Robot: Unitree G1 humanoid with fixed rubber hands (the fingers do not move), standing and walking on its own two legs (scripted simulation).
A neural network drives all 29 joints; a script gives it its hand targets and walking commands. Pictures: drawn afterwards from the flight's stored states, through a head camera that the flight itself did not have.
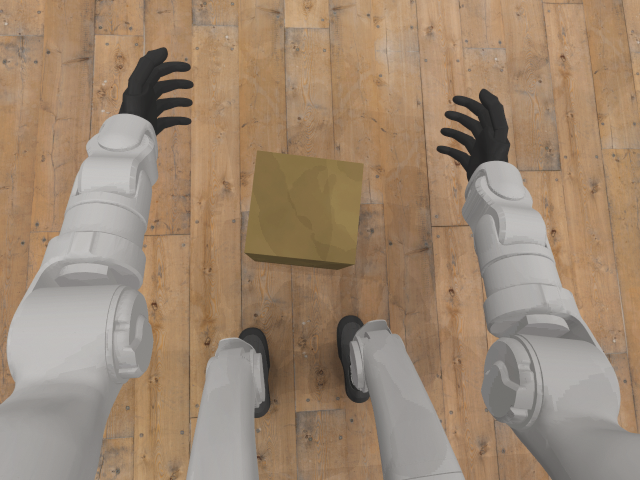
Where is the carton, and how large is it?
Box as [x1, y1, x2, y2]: [244, 150, 363, 269]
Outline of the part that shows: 257,150 244,252 257,261 334,269 354,264 363,163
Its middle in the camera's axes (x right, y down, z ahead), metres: -0.03 -0.04 +0.87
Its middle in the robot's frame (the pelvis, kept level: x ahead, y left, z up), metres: +0.48 -0.04 -0.51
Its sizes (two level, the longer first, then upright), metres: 0.210 0.200 0.250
